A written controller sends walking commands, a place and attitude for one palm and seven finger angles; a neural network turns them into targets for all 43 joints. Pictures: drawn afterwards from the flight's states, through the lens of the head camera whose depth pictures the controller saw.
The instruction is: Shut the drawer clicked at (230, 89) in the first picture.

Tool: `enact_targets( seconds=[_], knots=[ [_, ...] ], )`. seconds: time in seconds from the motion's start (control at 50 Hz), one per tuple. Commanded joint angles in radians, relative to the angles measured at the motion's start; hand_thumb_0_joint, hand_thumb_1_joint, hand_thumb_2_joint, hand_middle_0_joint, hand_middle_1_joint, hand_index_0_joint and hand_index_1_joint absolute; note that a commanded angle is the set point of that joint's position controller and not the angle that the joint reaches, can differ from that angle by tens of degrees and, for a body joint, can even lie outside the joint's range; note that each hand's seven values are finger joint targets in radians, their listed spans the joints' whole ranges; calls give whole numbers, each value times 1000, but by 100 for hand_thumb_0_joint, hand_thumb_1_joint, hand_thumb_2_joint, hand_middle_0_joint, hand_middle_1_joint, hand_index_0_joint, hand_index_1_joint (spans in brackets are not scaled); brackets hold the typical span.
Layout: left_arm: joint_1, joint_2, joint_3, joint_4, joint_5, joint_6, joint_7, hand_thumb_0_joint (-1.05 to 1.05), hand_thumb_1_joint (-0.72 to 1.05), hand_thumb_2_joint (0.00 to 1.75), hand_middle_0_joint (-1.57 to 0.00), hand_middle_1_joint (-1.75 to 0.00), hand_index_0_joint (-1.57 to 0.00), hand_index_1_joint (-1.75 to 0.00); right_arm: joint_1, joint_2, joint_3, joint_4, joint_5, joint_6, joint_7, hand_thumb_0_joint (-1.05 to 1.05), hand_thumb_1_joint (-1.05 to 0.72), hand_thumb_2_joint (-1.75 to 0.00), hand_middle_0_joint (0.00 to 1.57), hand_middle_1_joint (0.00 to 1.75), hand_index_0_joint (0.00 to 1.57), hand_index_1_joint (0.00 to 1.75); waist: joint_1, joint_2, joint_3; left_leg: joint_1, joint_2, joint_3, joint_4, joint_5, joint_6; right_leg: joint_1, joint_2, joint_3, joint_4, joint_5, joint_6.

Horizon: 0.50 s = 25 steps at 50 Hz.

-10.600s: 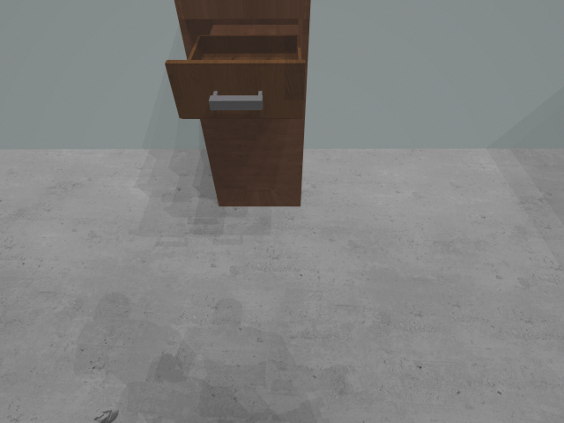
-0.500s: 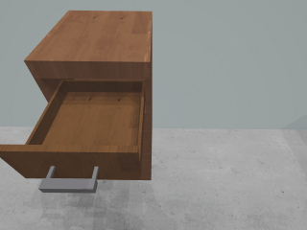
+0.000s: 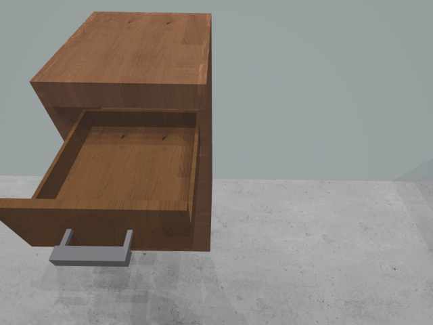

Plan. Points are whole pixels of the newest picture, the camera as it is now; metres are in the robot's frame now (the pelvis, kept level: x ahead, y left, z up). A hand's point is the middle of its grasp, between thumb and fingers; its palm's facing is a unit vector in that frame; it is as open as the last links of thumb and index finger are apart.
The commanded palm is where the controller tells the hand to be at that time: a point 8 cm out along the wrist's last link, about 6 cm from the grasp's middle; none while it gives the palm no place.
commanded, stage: look again from close up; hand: left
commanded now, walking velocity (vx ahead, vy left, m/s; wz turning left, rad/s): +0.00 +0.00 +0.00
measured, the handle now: (95, 245) +0.25 +0.25 +0.00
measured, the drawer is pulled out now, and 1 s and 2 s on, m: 0.29 0.29 0.29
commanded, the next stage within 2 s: come to a stop and stand still in 0.54 s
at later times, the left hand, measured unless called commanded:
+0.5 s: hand out of the picture -0.03 +0.16 -0.17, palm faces +0.04 -0.98 -0.18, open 7.4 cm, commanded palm none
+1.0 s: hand out of the picture +0.01 +0.22 -0.18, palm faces +0.04 -0.97 -0.24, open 7.4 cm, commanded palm none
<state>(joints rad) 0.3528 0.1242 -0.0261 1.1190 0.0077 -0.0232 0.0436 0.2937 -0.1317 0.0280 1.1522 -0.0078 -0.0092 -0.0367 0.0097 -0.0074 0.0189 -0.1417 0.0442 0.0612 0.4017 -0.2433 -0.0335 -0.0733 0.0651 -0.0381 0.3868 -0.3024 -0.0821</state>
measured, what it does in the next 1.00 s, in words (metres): stands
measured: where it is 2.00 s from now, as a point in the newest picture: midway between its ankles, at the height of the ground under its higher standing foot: outside the picture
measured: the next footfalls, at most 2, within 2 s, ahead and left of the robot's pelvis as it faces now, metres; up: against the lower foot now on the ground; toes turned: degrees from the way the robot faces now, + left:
none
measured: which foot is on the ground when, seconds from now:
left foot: down 0.00-1.00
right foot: down 0.00-1.00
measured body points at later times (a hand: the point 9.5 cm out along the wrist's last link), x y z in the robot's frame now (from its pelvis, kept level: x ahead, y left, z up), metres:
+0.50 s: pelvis +0.00 +0.00 +0.00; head +0.01 +0.00 +0.45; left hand -0.03 +0.21 -0.16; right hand -0.01 -0.21 -0.16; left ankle -0.02 +0.14 -0.74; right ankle -0.06 -0.06 -0.74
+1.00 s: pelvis -0.01 +0.03 -0.01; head +0.00 +0.03 +0.44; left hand +0.00 +0.27 -0.16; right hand +0.04 -0.20 -0.16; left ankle -0.02 +0.14 -0.74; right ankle -0.06 -0.06 -0.74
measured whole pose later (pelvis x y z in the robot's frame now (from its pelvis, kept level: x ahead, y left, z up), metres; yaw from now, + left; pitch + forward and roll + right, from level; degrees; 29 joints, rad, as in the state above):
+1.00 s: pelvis -0.01 +0.03 -0.01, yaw +1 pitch -1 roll +0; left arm 0.29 0.18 -0.01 1.03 0.01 -0.01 0.06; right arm 0.24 -0.18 -0.01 1.02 -0.02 0.01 -0.03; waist 0.00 0.01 0.02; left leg -0.23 0.01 0.04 0.56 -0.32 0.01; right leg -0.15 0.03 -0.05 0.52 -0.36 -0.04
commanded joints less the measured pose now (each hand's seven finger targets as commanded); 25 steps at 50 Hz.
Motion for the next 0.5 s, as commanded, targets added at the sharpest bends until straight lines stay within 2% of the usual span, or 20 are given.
enact_targets(
  seconds=[0.0,0.14,0.28,0.48],
  knots=[
    [92,107,22,-19,2,-9,6,0,90,90,-20,-30,-20,-30,62,-89,-16,-19,4,-9,-4,0,-90,-90,20,30,20,30,-1,-21,68,9,60,-58,-20,174,52,-91,-167,123,-77,357,53],
    [95,102,24,-17,1,-10,6,0,90,90,-20,-30,-20,-30,67,-86,-17,-18,3,-11,-6,0,-90,-90,20,30,20,30,-2,-3,58,15,63,-60,-18,205,53,-86,-166,125,-70,381,48],
    [91,100,22,-19,2,-7,4,0,90,90,-20,-30,-20,-30,70,-84,-16,-16,4,-10,-6,0,-90,-90,20,30,20,30,-3,-7,83,10,66,-66,-34,186,54,-108,-156,120,-75,310,43],
    [96,101,24,-21,1,-10,5,0,90,90,-20,-30,-20,-30,71,-86,-18,-18,4,-13,-6,0,-90,-90,20,30,20,30,-1,-11,49,25,66,-64,-24,223,56,-87,-159,120,-65,368,45]
  ],
)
